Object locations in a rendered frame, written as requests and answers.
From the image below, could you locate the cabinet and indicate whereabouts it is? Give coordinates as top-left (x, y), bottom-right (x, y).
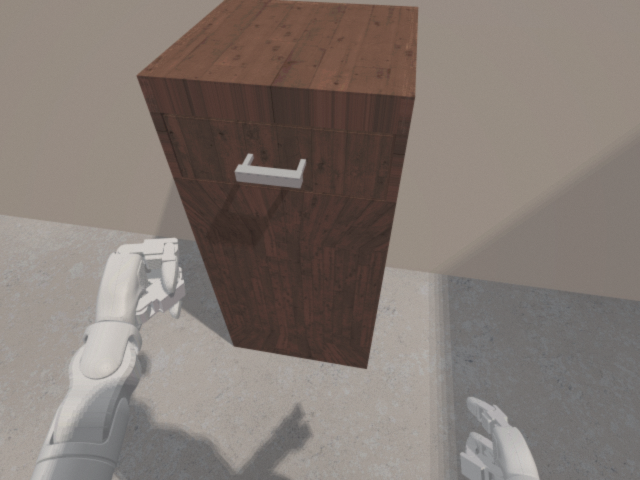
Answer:
top-left (136, 0), bottom-right (418, 369)

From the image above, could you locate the robot left hand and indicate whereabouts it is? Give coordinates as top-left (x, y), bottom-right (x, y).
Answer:
top-left (95, 238), bottom-right (186, 331)

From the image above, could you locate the drawer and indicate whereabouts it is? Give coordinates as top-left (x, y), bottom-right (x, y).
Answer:
top-left (163, 113), bottom-right (393, 199)

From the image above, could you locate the handle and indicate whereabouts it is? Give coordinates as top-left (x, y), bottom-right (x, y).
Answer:
top-left (235, 154), bottom-right (306, 188)

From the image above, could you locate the robot right hand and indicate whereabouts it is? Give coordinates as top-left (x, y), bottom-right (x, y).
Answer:
top-left (460, 397), bottom-right (540, 480)

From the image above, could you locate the left robot forearm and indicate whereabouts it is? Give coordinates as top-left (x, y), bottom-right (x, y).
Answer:
top-left (30, 320), bottom-right (142, 480)

